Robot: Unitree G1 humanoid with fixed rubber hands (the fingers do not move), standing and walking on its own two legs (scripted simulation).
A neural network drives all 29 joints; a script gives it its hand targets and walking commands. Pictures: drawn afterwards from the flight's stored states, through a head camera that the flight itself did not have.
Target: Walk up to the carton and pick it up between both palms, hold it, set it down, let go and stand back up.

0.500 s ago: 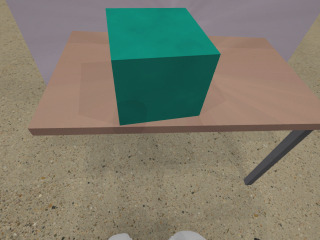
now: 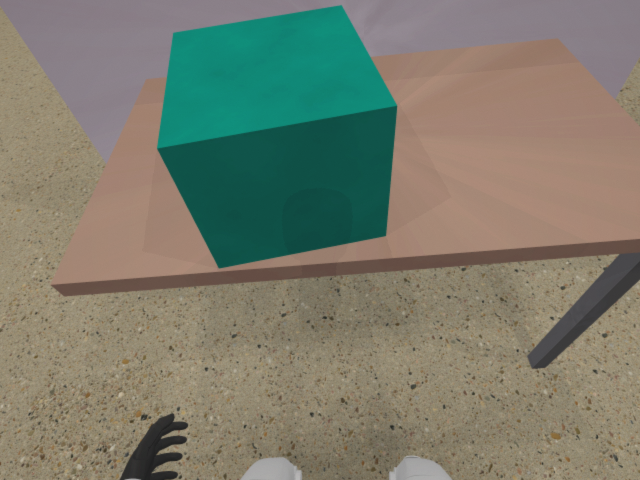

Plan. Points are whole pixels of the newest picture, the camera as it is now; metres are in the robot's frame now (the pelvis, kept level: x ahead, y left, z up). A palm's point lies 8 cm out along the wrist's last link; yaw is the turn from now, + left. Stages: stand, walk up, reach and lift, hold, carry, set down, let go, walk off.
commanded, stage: walk up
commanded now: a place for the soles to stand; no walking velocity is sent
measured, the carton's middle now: (280, 135) +0.63 +0.06 +0.07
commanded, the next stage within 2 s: none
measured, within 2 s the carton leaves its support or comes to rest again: neither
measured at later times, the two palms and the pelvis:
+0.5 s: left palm out of the picture +0.04 +0.27 -0.10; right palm out of the picture +0.11 -0.22 -0.09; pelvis -0.02 +0.01 +0.01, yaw +5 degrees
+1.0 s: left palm out of the picture +0.05 +0.26 -0.10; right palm out of the picture +0.04 -0.28 -0.09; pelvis +0.01 -0.02 +0.01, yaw +6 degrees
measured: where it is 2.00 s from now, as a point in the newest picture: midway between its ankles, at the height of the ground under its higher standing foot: outside the picture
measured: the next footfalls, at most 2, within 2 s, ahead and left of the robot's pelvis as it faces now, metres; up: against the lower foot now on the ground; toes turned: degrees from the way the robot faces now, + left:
left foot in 0.14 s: +0.02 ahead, +0.14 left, +0.00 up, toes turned +4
right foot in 1.10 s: +0.16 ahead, -0.16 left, +0.00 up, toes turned +4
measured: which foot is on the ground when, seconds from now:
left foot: up 0.00-0.12, down 0.14-1.00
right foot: down 0.00-0.86, up 0.88-1.00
